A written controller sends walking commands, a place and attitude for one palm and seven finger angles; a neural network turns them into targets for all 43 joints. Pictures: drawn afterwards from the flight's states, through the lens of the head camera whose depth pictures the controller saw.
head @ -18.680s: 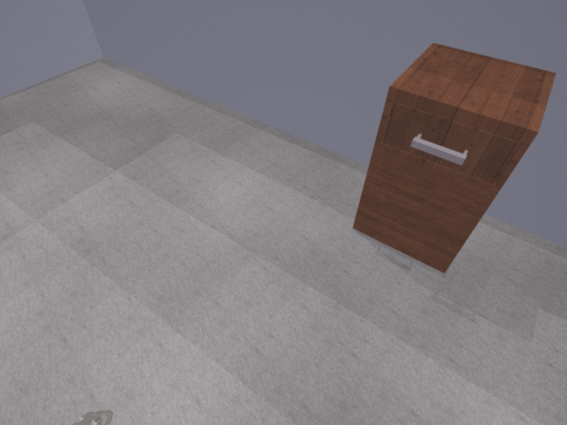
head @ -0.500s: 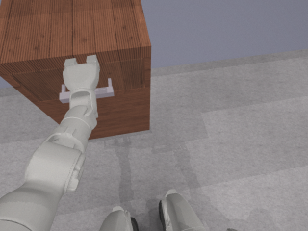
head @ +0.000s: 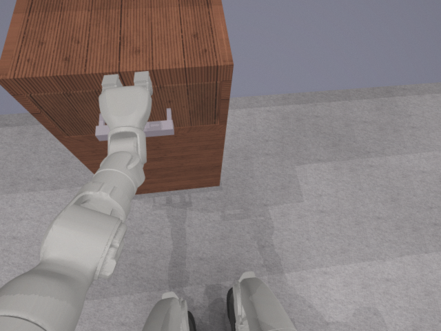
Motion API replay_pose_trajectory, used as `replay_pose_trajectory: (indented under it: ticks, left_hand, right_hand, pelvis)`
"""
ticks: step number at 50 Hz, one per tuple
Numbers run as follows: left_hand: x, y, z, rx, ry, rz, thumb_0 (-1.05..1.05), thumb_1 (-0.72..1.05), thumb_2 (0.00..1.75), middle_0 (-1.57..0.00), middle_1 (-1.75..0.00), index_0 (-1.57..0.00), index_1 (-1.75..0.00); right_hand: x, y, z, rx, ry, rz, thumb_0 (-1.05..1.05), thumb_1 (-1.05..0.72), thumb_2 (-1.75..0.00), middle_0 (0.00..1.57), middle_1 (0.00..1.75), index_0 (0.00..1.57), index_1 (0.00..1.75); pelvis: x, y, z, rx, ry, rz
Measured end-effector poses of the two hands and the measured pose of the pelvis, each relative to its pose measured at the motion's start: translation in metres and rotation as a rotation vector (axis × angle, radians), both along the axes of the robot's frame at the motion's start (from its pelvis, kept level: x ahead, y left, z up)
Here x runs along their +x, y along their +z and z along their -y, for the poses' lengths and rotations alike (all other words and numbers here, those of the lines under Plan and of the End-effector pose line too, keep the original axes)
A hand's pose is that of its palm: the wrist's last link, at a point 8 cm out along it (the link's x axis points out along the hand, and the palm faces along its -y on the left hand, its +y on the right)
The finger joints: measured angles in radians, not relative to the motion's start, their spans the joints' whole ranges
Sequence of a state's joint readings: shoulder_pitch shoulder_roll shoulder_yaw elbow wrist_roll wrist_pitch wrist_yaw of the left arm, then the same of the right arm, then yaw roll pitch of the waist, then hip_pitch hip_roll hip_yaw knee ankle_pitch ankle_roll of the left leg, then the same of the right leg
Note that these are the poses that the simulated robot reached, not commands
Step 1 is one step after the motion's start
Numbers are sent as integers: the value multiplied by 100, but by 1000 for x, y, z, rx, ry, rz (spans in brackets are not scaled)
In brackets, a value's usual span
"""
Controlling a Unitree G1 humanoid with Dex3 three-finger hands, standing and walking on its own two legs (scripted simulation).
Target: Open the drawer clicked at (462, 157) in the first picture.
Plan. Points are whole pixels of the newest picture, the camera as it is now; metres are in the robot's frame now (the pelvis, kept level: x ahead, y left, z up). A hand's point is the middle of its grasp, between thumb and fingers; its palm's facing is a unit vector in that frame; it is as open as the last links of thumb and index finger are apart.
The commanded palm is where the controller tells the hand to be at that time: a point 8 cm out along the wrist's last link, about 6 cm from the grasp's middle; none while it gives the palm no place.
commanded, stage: move the hooked fingers above the handle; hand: left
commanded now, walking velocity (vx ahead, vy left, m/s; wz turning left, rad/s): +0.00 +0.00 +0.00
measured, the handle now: (136, 122) +0.57 +0.12 -0.09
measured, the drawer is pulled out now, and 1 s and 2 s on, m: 0.00 0.00 0.00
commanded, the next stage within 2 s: lower the fingers behind the handle in 0.78 s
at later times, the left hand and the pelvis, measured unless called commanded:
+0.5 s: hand (132, 125) +0.52 +0.12 -0.03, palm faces +0.07 -0.02 -1.00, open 13.8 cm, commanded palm +0.50 +0.11 +0.02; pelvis +0.00 +0.00 -0.01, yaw +0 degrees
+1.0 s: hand (154, 131) +0.51 +0.08 -0.06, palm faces -0.03 -0.07 -1.00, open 13.9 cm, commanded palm +0.50 +0.09 +0.00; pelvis +0.00 +0.00 -0.02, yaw +0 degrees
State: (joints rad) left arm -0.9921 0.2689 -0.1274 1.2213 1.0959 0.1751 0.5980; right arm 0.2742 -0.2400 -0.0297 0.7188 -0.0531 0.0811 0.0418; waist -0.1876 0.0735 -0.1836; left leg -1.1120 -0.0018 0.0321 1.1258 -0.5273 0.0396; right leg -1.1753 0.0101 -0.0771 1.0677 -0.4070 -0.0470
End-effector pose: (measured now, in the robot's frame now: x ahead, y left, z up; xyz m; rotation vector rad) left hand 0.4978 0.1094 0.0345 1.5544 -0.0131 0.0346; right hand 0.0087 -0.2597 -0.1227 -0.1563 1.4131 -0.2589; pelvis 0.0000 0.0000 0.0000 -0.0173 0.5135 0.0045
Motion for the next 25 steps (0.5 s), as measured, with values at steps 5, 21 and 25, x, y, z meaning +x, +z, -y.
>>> replay_pose_trajectory:
  ticks: [5,21,25]
  left_hand:
    - [2,6,2,6,27,-72,0,-49,30,-34,-122,-33,-125]
    - [-17,-26,-9,-33,-106,-30,0,-49,30,-32,-120,-32,-120]
    - [-3,-16,-10,0,-47,36,0,-49,30,-32,-120,-32,-120]
  right_hand:
    - [3,4,-7,21,-12,28,0,-90,-90,20,30,20,30]
    - [-8,-7,2,-19,13,3,0,-90,-90,20,30,20,30]
    - [-8,-10,1,-12,8,-14,0,-90,-90,20,30,20,30]
  pelvis:
    - [1,6,1,7,-14,17]
    - [-3,-10,1,4,-1,-11]
    - [-5,-11,0,1,5,-23]
